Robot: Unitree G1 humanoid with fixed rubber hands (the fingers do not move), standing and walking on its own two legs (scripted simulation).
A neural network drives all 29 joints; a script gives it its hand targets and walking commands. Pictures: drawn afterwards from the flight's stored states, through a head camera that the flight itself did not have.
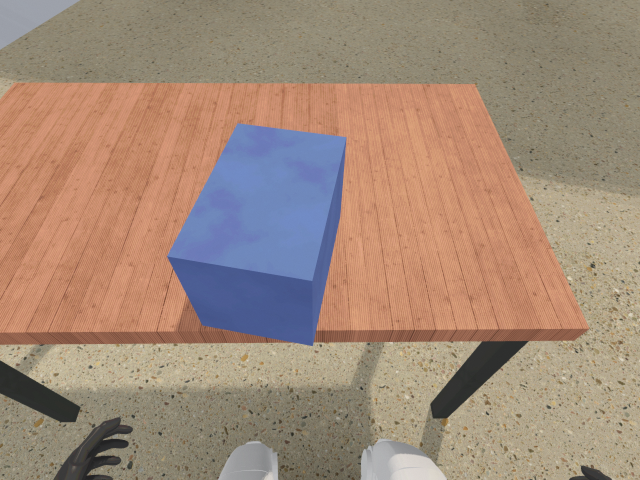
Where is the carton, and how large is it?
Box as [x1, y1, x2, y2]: [167, 123, 346, 345]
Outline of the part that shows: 237,123 167,257 203,325 312,345 340,213 346,137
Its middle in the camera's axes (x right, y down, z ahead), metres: -0.07 -0.02 +0.57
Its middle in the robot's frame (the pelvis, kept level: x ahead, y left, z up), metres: +0.44 +0.09 +0.03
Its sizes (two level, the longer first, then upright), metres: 0.250 0.165 0.174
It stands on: a table, 0.65 m high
